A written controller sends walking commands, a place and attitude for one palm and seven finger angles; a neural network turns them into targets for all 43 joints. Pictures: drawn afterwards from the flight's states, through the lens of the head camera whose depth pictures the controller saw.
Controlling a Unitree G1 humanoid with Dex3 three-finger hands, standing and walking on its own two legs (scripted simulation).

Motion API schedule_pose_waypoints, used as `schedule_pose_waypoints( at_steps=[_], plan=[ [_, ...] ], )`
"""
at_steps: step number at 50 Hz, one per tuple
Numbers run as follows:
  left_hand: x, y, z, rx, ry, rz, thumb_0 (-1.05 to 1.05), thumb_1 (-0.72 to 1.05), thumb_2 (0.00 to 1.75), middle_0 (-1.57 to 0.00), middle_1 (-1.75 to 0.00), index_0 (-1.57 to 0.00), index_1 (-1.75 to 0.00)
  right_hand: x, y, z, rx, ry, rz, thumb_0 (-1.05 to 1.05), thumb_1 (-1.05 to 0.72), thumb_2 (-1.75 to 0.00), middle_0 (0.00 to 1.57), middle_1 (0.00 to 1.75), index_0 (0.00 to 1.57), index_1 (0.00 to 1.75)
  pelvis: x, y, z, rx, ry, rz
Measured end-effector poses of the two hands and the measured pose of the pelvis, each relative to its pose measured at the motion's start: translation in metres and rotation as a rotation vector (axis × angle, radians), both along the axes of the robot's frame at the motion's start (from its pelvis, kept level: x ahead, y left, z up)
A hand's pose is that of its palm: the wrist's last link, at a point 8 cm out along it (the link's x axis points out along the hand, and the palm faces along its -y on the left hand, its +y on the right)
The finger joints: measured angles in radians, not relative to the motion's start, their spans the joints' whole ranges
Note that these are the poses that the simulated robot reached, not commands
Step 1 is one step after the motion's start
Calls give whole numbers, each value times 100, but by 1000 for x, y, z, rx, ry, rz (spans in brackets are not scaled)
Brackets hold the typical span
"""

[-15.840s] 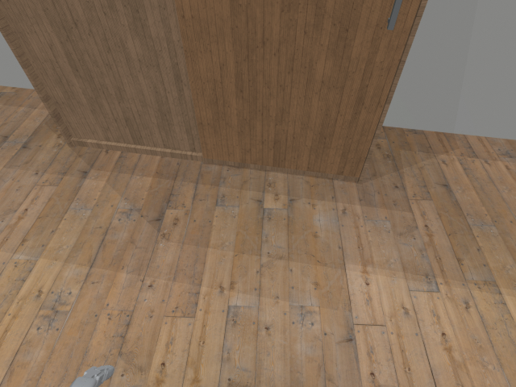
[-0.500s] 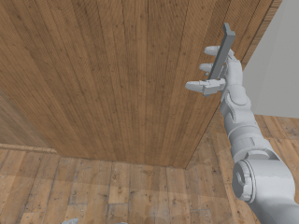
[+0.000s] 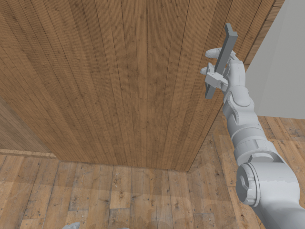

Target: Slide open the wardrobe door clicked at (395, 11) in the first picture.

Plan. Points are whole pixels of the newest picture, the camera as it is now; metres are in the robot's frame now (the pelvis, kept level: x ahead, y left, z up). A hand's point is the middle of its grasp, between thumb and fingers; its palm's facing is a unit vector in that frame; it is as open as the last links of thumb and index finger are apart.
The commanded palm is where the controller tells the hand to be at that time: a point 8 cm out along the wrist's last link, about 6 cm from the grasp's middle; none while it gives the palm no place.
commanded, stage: grip the handle and tug to test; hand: right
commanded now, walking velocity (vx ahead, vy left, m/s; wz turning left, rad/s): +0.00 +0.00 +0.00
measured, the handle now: (217, 65) +0.52 -0.10 +0.16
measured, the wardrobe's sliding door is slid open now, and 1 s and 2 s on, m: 0.00 0.00 0.01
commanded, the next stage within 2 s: tug the door sideways, standing still in 0.68 s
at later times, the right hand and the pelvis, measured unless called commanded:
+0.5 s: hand (209, 75) +0.48 -0.07 +0.16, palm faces -0.08 +1.00 +0.01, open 5.0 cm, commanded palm +0.44 -0.13 +0.16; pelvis +0.00 +0.00 +0.00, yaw +2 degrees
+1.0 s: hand (210, 76) +0.47 -0.07 +0.16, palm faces -0.04 +1.00 +0.00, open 5.2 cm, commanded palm +0.45 -0.10 +0.16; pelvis +0.02 +0.00 +0.00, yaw -1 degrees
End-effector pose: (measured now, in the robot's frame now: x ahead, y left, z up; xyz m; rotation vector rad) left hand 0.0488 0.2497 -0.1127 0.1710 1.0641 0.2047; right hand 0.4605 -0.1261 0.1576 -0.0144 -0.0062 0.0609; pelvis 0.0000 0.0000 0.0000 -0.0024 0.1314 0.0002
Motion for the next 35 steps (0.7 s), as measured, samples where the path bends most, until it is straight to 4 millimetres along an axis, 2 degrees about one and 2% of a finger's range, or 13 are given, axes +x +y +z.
schedule_pose_waypoints(
  at_steps=[3, 24, 30, 35],
  plan=[
    [-2, 0, 0, 1, 3, 6, 1, 91, 90, -20, -30, -20, -30, 0, 0, 0, 7, 1, 6, 1, -81, -86, 44, 139, 43, 139, 0, 0, 0, 0, 0, 3],
    [-15, 1, 3, 6, -6, 43, 1, 91, 90, -20, -30, -20, -30, 0, 0, -1, 21, -9, 14, 1, -81, -84, 44, 140, 43, 140, -3, -2, 0, -1, 1, 25],
    [-8, 1, 5, -2, -21, 60, 1, 91, 90, -20, -30, -20, -30, -2, -1, -1, 28, -14, 13, 2, -81, -82, 41, 140, 41, 140, 3, -2, 2, 0, -5, 39],
    [8, 1, 7, -6, -43, 58, 1, 91, 90, -20, -30, -20, -30, -5, -2, -1, 34, -13, 12, 2, -80, -80, 39, 140, 40, 140, 10, -2, 4, 2, -12, 43]
  ],
)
